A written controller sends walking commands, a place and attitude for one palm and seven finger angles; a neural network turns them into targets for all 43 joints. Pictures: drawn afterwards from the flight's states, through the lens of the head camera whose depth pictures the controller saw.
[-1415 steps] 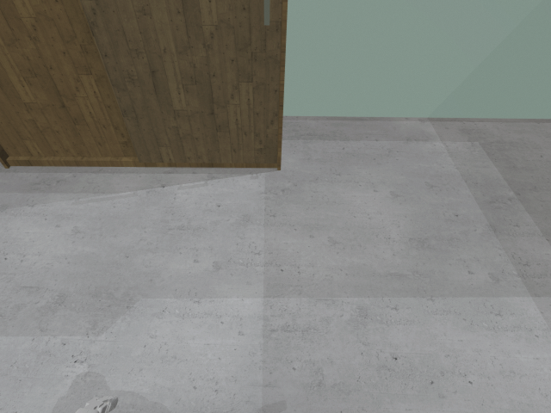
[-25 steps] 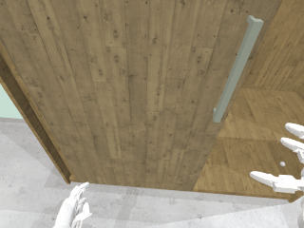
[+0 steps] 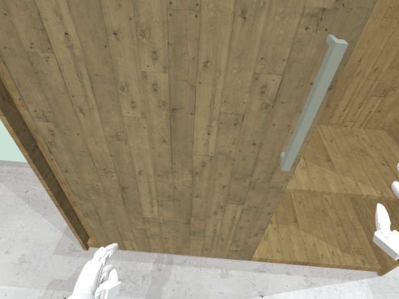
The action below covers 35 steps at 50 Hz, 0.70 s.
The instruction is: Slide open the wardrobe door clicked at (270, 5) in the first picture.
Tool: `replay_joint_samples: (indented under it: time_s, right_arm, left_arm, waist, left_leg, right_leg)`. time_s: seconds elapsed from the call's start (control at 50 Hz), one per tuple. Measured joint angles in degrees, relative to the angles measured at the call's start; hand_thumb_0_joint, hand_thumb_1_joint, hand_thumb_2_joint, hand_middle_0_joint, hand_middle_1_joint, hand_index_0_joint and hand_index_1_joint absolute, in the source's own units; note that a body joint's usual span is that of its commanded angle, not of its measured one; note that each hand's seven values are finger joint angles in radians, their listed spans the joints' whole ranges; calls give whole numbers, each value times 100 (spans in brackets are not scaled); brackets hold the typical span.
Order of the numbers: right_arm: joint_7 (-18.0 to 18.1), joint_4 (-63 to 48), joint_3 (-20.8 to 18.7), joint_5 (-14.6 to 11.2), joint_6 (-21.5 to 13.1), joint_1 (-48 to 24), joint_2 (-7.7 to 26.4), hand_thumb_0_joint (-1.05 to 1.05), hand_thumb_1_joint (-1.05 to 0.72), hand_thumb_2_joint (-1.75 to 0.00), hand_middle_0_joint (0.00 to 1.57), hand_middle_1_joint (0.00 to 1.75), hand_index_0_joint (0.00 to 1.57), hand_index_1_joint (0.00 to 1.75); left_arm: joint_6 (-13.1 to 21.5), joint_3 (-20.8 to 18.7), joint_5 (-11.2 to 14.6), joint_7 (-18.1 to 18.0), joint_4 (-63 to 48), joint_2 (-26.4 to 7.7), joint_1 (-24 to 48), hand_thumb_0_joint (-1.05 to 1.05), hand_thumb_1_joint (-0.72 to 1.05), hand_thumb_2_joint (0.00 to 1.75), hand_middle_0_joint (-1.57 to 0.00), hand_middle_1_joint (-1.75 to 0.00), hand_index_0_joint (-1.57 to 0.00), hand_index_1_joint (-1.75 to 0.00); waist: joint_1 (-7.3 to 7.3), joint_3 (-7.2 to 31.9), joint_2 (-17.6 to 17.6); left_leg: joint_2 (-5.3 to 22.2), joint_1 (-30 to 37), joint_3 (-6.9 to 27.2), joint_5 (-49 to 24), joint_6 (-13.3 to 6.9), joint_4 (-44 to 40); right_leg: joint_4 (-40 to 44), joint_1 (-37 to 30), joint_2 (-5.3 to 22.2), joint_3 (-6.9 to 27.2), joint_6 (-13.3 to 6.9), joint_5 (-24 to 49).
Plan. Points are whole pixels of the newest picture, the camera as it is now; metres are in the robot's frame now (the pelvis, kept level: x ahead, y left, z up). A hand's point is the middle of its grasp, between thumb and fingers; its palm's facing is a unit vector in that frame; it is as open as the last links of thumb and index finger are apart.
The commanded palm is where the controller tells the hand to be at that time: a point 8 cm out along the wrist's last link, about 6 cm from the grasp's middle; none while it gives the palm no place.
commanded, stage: draw the hand back to the body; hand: right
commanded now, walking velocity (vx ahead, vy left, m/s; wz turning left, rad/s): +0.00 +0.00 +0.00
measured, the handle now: (304, 113) +0.47 -0.24 +0.17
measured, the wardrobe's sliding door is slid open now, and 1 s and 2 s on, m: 0.65 0.65 0.65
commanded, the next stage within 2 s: step back with the hand held close in 0.32 s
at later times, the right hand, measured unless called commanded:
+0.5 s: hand (369, 238) +0.17 -0.24 +0.16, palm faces +0.46 +0.81 -0.37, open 7.4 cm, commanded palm +0.13 -0.27 +0.17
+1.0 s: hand out of the picture +0.15 -0.29 +0.16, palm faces +0.40 +0.79 -0.48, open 7.4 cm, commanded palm +0.09 -0.32 +0.17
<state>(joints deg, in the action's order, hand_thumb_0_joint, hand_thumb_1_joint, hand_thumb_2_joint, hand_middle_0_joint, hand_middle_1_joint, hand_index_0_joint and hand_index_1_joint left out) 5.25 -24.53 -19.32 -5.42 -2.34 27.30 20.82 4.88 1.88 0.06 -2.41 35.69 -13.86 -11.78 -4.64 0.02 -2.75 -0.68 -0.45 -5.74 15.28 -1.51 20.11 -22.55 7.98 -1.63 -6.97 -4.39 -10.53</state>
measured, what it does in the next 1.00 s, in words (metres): shifts its weight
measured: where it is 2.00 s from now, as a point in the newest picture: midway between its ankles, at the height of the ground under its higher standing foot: outside the picture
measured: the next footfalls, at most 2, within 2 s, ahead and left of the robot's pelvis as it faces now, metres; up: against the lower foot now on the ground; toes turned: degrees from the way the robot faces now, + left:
left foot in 1.80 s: -0.26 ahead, +0.07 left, -0.01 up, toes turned +5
right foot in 1.86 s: -0.07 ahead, -0.18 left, +0.00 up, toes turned +6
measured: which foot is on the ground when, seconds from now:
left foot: down 0.00-1.00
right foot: down 0.00-1.00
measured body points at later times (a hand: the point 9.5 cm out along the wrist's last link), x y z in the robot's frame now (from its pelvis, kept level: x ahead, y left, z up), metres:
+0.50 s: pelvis -0.01 +0.03 +0.00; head -0.04 +0.05 +0.45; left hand +0.18 +0.25 -0.08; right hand +0.14 -0.28 +0.18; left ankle -0.04 +0.10 -0.74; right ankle +0.03 -0.06 -0.74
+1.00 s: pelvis -0.05 -0.02 -0.01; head -0.04 -0.04 +0.44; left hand +0.12 +0.22 -0.08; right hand +0.12 -0.33 +0.18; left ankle -0.04 +0.10 -0.74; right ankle +0.03 -0.06 -0.74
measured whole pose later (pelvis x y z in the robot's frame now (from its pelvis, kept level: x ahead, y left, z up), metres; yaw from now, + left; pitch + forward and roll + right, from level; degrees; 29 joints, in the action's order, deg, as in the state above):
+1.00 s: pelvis -0.05 -0.02 -0.01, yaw +0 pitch +0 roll +2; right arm 7.3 -30.2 -25.0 -3.6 -9.4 31.3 26.0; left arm 0.2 0.7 0.9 -5.1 30.2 -13.6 -12.0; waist -1.0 -1.4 -0.2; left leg -1.2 -14.7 -4.2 13.9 -0.2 28.3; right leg -28.1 21.0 -1.1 -7.6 -6.9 -8.0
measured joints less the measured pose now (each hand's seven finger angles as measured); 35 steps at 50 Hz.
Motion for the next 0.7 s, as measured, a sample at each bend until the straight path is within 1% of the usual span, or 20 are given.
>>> replay_joint_samples:
  time_s: [0.08, 0.18, 0.46, 0.52, 0.58, 0.7]
  right_arm:
    - [25, 85, 0, -14, -1, -8, -54, 1, -79, -84, 21, 37, 21, 36]
    - [52, 196, 60, -21, 15, -73, -114, 1, -86, -88, 21, 33, 21, 32]
    - [1, 268, 54, -69, -145, -51, -58, 1, -89, -89, 21, 31, 21, 30]
    - [15, 248, -79, -2, -271, -104, -6, 1, -89, -89, 21, 31, 21, 30]
    - [61, 174, -198, 68, -401, -125, 52, 1, -89, -89, 21, 31, 21, 30]
    - [90, -139, -61, 106, -381, 174, 24, 1, -89, -90, 21, 31, 21, 30]
  left_arm:
    - [-44, -15, 12, -39, 25, -19, 19, 1, 90, 90, -21, -30, -21, -30]
    - [-41, -19, 8, -91, 78, -9, 37, 1, 90, 90, -21, -30, -20, -30]
    - [-16, -45, 6, -143, 152, 31, 65, 1, 90, 90, -21, -30, -21, -30]
    - [-165, -35, 30, -147, 53, -8, 81, 1, 90, 90, -21, -30, -21, -30]
    - [-341, -51, 44, -148, -48, -16, 152, 1, 90, 90, -21, -30, -21, -30]
    - [-609, -139, 93, -184, -328, -79, 218, 1, 90, 90, -21, -30, -21, -30]
  waist:
    - [-19, -29, -17]
    - [-21, -48, -33]
    - [26, -107, -68]
    - [59, -34, -100]
    - [113, -31, -49]
    - [244, -93, 48]
  left_leg:
    - [-35, 25, -31, -15, -41, -10]
    - [-83, 52, -60, -45, -94, -36]
    - [-212, 137, -66, -138, -217, -169]
    - [-280, -76, -108, -154, -192, -130]
    - [-308, -357, -117, -152, -172, -4]
    - [-232, -800, -9, -121, -62, 295]
  right_leg:
    - [-9, -9, 31, 35, 32, 23]
    - [-1, -23, 73, 68, 76, 63]
    - [54, -81, 190, 95, 193, 136]
    - [-174, 231, 270, 142, 196, 72]
    - [-324, 518, 314, 151, 201, 47]
    - [-373, 811, 280, 18, 106, 94]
